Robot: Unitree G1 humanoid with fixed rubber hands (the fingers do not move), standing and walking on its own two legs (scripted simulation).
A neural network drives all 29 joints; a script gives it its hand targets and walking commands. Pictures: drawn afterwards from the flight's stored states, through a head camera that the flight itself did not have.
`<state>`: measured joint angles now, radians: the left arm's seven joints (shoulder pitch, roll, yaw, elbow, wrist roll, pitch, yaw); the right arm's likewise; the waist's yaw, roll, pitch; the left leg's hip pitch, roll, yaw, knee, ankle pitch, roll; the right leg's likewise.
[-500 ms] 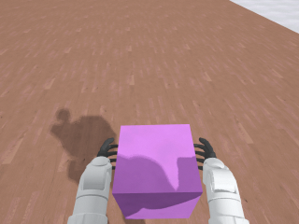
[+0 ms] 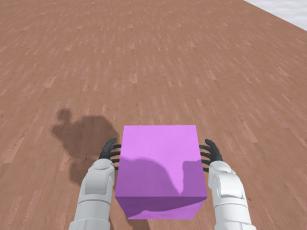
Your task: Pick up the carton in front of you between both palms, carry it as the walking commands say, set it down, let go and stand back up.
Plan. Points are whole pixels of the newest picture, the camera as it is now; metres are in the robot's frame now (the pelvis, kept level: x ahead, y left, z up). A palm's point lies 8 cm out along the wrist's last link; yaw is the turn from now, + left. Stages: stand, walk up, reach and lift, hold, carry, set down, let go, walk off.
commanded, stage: carry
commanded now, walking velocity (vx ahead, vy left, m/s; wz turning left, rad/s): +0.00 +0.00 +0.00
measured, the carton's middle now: (159, 174) +0.32 +0.00 -0.05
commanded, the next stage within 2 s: hold in 0.80 s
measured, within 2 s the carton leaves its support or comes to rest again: neither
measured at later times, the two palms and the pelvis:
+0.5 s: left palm (108, 166) +0.29 +0.14 +0.04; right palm (220, 168) +0.28 -0.16 +0.04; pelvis -0.01 -0.01 +0.00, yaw +0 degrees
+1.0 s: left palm (121, 164) +0.29 +0.10 +0.04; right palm (236, 179) +0.25 -0.19 +0.04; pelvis -0.01 -0.01 +0.01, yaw -8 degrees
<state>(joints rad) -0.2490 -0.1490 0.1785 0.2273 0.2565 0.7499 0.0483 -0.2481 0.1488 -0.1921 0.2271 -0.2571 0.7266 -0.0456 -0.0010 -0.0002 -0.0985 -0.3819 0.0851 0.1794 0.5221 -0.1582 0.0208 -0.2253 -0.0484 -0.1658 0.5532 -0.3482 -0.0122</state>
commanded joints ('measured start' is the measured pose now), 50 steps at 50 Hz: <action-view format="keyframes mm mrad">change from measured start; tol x2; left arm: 1 -525 -947 -564 -96 -288 -66 -268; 40 -504 -946 -561 -88 -285 -62 -270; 41 -415 -952 -540 -114 -279 -63 -277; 42 -457 -935 -552 -171 -276 -80 -280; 45 -482 -936 -587 -144 -279 -87 -290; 50 -467 -942 -541 -74 -245 -94 -277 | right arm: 1 -499 957 567 -68 284 -42 270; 40 -494 952 573 -80 284 -38 267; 41 -438 985 538 -43 264 -55 277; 44 -410 943 497 -38 211 -98 252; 46 -436 942 489 -27 216 -107 244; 50 -539 968 544 -20 264 -100 277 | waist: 1 0 4 -271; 40 1 -2 -266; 41 4 -136 -136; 44 -27 -73 -216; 45 -26 -48 -206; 46 -31 -68 -201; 50 28 -39 -157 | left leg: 1 193 93 -111 -49 155 2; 40 183 92 -96 -39 152 -15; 41 498 -212 -223 -35 243 15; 42 506 -189 -255 -48 293 13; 43 454 -185 -254 -68 315 4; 45 386 -194 -244 -97 288 -15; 47 384 -201 -237 -111 208 -19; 48 420 -206 -232 -115 184 -15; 50 412 -207 -233 -124 154 -11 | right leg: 1 -13 -108 101 -113 151 -10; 40 -20 -111 106 -106 210 -23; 41 -105 65 301 -223 436 -18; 42 -51 52 319 -216 484 -20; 43 51 66 306 -192 562 -17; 44 139 79 298 -195 536 -10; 45 186 84 291 -195 548 -2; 46 180 92 283 -221 455 3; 48 128 93 276 -223 399 13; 50 122 95 275 -228 355 17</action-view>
